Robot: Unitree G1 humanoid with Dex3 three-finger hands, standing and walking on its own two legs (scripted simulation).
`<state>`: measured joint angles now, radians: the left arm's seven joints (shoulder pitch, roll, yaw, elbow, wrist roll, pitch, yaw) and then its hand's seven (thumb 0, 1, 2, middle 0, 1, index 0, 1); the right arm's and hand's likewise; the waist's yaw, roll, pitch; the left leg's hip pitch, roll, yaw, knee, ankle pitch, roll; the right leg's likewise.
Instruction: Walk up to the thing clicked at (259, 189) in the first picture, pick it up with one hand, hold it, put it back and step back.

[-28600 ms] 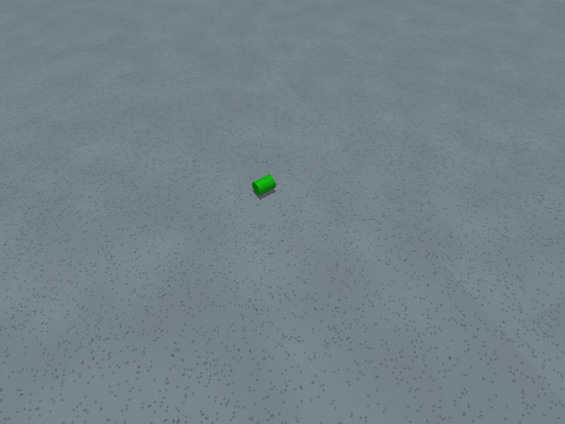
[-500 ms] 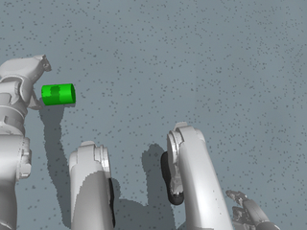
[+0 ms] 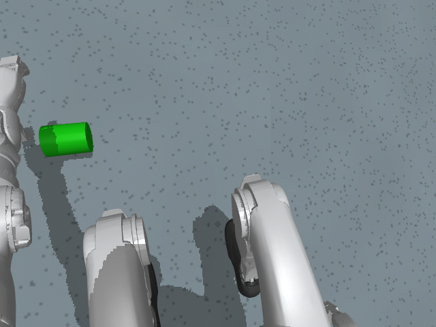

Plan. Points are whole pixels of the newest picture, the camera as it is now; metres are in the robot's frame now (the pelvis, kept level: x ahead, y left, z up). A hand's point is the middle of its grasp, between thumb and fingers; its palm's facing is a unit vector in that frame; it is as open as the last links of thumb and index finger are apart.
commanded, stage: home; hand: left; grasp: from above
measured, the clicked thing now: (67, 139) +0.51 +0.26 -0.31
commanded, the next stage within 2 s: none
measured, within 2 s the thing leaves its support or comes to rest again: neither
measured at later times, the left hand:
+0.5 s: hand out of the picture +0.32 +0.25 +0.06, palm faces -0.20 -0.75 -0.63, open 7.7 cm
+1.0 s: hand out of the picture +0.26 +0.18 +0.27, palm faces +0.15 -0.96 -0.22, open 7.4 cm
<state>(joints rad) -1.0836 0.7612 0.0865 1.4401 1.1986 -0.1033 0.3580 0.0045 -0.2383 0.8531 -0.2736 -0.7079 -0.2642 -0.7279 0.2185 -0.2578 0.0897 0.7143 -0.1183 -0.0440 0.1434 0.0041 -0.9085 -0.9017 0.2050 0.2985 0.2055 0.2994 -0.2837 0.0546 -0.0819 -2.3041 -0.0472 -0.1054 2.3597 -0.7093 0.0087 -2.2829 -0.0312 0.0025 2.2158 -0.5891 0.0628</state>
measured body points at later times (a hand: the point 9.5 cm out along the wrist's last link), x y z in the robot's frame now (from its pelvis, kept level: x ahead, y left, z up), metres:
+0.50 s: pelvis +0.01 -0.01 +0.17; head +0.16 +0.04 +0.58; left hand +0.33 +0.28 +0.10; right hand +0.21 -0.26 +0.06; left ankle +0.07 +0.11 -0.31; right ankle +0.12 -0.15 -0.31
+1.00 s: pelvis +0.07 -0.02 +0.34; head +0.13 +0.00 +0.78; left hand +0.25 +0.23 +0.29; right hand +0.23 -0.25 +0.25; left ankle +0.06 +0.11 -0.31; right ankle +0.12 -0.15 -0.31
